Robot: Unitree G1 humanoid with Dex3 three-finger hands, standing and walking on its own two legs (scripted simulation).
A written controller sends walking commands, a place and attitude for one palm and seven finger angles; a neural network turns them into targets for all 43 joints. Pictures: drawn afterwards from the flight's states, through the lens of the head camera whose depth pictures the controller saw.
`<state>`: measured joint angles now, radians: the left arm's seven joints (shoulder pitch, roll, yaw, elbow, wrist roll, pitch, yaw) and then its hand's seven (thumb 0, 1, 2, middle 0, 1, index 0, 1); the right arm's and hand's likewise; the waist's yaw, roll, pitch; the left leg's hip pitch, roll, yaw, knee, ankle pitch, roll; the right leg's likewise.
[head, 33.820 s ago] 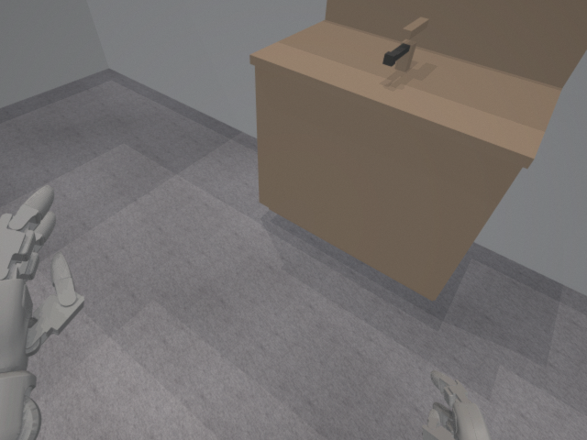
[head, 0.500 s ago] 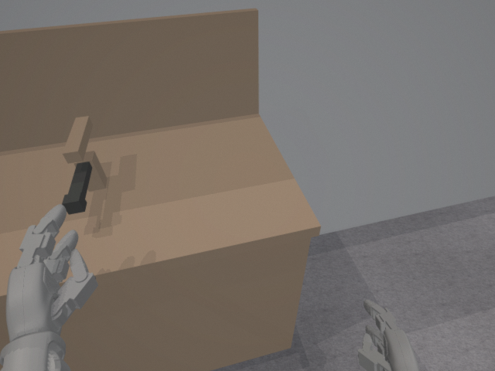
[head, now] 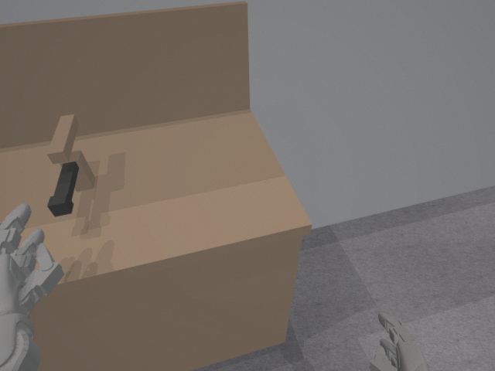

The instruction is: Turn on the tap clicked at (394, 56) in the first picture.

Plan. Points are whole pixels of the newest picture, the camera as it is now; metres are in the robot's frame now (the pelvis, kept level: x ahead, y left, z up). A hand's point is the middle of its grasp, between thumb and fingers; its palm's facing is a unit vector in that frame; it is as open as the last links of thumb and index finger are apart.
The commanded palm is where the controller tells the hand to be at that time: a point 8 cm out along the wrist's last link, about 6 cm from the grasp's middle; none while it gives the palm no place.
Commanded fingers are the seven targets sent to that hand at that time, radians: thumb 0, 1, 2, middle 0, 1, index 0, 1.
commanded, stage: reach beside the lever's end, fingers flat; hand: left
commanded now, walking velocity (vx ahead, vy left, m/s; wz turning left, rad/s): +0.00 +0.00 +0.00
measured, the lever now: (60, 205) +0.35 +0.38 +0.09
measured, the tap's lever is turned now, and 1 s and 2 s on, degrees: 0 0 0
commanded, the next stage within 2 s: push the lever round in 1.80 s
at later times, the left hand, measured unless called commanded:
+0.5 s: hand (46, 253) +0.24 +0.33 +0.11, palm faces +0.55 -0.83 -0.10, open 7.6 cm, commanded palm +0.20 +0.37 +0.11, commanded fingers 0.00 0.90 0.90 -0.17 -0.22 -0.17 -0.22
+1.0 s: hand (37, 235) +0.28 +0.37 +0.10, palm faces +0.56 -0.82 -0.10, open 7.7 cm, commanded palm +0.23 +0.41 +0.10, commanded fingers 0.00 0.90 0.90 -0.15 -0.16 -0.15 -0.16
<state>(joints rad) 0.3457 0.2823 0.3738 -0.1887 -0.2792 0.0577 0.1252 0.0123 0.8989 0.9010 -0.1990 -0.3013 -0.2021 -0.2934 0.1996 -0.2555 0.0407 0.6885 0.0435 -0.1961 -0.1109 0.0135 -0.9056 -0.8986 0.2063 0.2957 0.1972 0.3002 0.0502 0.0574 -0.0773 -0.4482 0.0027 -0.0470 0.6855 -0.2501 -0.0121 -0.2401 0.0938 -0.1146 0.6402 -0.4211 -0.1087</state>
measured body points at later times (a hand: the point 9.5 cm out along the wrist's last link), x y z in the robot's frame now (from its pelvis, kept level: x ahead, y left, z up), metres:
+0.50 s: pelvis -0.01 +0.03 +0.00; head -0.01 +0.03 +0.45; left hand +0.21 +0.37 +0.12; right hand +0.18 -0.19 -0.08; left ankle +0.07 +0.13 -0.72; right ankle -0.05 -0.04 -0.72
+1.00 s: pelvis -0.02 +0.05 -0.01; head +0.00 +0.06 +0.44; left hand +0.24 +0.41 +0.10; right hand +0.15 -0.19 -0.09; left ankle +0.07 +0.13 -0.72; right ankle -0.05 -0.04 -0.72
